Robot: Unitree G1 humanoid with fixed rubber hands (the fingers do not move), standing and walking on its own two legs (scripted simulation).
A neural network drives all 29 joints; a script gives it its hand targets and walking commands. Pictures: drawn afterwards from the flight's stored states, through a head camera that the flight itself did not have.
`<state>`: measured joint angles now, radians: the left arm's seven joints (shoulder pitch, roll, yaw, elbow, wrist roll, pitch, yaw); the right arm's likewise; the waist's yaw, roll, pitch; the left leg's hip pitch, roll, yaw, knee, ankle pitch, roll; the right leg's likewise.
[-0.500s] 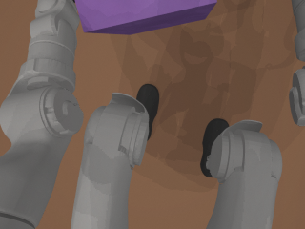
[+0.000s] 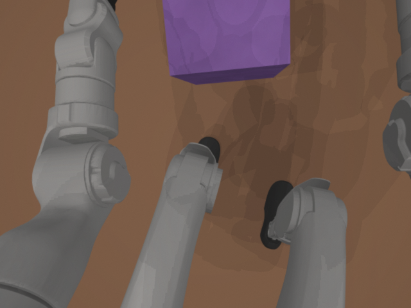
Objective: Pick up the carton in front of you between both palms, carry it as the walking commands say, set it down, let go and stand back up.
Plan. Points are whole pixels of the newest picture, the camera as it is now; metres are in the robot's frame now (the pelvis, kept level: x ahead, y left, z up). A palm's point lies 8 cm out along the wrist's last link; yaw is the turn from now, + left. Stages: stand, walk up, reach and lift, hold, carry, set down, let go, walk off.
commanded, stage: set down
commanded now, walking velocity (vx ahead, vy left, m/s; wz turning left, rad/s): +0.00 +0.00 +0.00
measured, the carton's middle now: (228, 28) +0.55 +0.14 -0.34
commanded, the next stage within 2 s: let go in 0.54 s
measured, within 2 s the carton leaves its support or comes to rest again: neither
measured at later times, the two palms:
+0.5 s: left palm out of the picture +0.50 +0.30 +0.04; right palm out of the picture +0.64 -0.06 +0.04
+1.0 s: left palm out of the picture +0.40 +0.28 +0.15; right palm out of the picture +0.48 -0.11 +0.14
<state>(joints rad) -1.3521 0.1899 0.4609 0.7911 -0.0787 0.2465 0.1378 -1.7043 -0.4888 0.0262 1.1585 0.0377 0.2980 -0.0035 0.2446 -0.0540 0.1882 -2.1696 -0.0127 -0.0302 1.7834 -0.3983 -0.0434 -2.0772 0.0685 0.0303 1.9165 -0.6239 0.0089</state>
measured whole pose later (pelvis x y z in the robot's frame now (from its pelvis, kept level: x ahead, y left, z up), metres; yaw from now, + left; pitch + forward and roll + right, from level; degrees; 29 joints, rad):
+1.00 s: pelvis +0.06 +0.03 +0.25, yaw -3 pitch +33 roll -2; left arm -0.49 0.17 0.23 0.53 0.06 0.17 -0.14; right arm -0.66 -0.08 -0.25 0.59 -0.18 0.21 -0.15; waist 0.17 0.00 -0.03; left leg -1.20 0.01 0.00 0.83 -0.21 0.02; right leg -1.11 0.05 0.08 0.86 -0.33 0.04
